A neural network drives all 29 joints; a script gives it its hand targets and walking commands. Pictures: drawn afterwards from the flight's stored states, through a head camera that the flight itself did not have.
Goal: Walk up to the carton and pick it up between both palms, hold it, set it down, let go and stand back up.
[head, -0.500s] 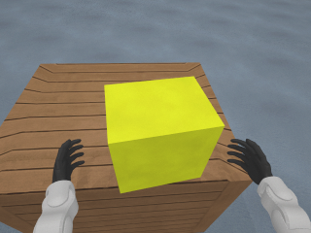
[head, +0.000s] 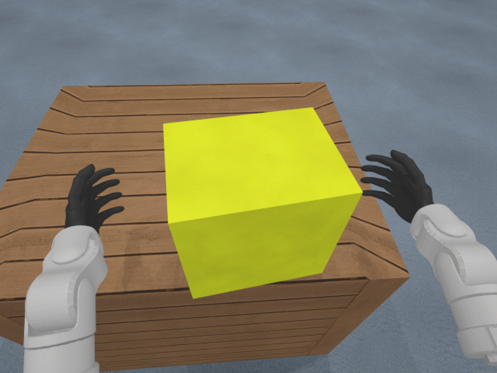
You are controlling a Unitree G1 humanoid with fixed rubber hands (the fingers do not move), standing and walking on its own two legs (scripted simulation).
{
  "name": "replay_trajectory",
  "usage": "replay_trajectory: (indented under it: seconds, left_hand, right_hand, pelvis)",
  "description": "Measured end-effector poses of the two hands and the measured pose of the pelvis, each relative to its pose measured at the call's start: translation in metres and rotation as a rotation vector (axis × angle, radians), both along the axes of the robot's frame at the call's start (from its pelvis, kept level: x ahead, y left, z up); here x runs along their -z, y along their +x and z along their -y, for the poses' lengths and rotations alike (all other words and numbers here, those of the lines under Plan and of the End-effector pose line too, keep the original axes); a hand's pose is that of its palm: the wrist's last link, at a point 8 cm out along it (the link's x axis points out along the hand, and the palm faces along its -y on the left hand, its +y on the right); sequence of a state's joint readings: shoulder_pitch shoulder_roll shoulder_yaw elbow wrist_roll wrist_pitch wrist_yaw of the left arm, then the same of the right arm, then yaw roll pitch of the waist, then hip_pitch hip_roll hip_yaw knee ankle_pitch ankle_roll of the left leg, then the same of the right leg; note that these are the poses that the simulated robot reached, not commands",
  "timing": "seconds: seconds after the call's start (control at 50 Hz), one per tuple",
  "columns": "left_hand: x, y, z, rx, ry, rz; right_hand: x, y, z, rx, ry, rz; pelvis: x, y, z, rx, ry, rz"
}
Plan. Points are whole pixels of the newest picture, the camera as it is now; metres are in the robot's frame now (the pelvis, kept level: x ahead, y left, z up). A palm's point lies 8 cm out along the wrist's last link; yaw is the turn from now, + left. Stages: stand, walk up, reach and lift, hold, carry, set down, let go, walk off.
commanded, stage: reach and lift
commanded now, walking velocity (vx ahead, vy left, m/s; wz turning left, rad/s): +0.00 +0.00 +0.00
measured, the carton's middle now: (250, 206) +0.38 +0.02 +0.05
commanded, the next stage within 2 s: none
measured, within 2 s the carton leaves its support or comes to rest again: neither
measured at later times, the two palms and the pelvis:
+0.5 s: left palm (68, 170) +0.31 +0.26 +0.19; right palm (409, 146) +0.41 -0.21 +0.18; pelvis +0.00 +0.00 +0.00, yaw +1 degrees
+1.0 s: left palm (65, 122) +0.37 +0.27 +0.22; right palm (398, 93) +0.47 -0.19 +0.23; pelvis +0.00 +0.00 +0.00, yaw +2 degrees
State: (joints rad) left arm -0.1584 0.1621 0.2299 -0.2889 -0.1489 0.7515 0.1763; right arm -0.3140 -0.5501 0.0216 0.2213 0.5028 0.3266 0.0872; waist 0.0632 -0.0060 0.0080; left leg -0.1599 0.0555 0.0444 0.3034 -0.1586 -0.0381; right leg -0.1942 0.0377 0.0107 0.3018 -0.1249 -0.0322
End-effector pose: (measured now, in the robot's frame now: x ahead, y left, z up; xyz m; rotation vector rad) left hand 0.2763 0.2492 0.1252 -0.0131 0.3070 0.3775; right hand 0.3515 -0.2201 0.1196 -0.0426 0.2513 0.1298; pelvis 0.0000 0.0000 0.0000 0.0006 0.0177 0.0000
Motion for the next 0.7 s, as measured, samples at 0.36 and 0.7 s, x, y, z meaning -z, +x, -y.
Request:
replay_trajectory:
  seconds: [0.36, 0.7]
  left_hand:
    - [-0.034, 0.034, -0.004, 0.011, 0.018, 0.013]
    - [-0.072, 0.065, -0.014, 0.004, -0.004, 0.041]
  right_hand:
    - [-0.032, 0.047, -0.012, -0.031, 0.035, 0.018]
    - [-0.087, 0.087, -0.028, -0.049, 0.032, 0.061]
  pelvis:
    - [0.001, 0.006, 0.003, -0.013, -0.003, -0.04]
    - [0.002, 0.001, 0.004, -0.014, -0.003, -0.079]
